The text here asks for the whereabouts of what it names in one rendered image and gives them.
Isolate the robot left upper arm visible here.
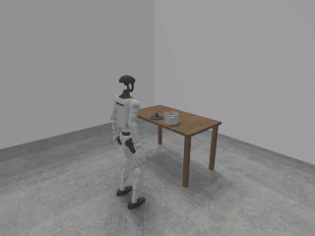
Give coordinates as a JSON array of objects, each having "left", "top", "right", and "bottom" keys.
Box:
[{"left": 110, "top": 95, "right": 119, "bottom": 121}]

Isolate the lid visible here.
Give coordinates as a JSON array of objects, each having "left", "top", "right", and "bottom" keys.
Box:
[{"left": 150, "top": 115, "right": 163, "bottom": 120}]

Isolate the right robot forearm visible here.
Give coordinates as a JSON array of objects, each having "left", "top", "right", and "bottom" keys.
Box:
[{"left": 130, "top": 122, "right": 142, "bottom": 150}]

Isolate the table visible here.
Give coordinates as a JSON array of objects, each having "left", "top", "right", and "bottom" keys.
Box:
[{"left": 137, "top": 105, "right": 221, "bottom": 188}]

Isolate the right robot hand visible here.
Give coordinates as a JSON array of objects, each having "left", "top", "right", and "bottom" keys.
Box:
[{"left": 135, "top": 149, "right": 146, "bottom": 167}]

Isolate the pot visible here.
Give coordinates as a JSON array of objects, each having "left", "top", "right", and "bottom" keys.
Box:
[{"left": 164, "top": 112, "right": 178, "bottom": 125}]

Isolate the humanoid robot head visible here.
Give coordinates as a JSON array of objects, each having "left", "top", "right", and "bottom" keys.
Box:
[{"left": 118, "top": 75, "right": 136, "bottom": 99}]

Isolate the left robot hand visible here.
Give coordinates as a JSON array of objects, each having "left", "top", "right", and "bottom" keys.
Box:
[{"left": 112, "top": 135, "right": 122, "bottom": 149}]

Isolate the robot right upper arm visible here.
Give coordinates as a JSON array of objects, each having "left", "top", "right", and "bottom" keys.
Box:
[{"left": 128, "top": 98, "right": 141, "bottom": 129}]

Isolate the left robot forearm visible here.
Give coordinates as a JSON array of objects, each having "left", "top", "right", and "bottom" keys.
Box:
[{"left": 110, "top": 118, "right": 119, "bottom": 137}]

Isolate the left robot thigh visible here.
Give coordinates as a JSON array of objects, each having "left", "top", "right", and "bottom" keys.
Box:
[{"left": 116, "top": 136, "right": 133, "bottom": 169}]

